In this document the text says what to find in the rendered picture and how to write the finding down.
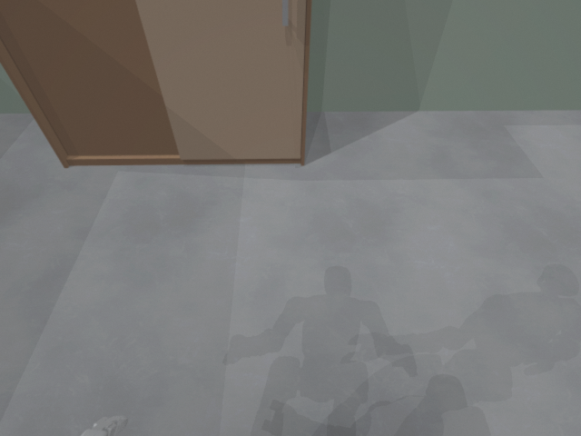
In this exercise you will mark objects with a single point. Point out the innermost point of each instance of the left robot hand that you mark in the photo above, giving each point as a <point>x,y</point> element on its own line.
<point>107,427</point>

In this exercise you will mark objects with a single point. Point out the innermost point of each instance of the wardrobe door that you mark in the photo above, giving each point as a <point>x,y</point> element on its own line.
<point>231,75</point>
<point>88,65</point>

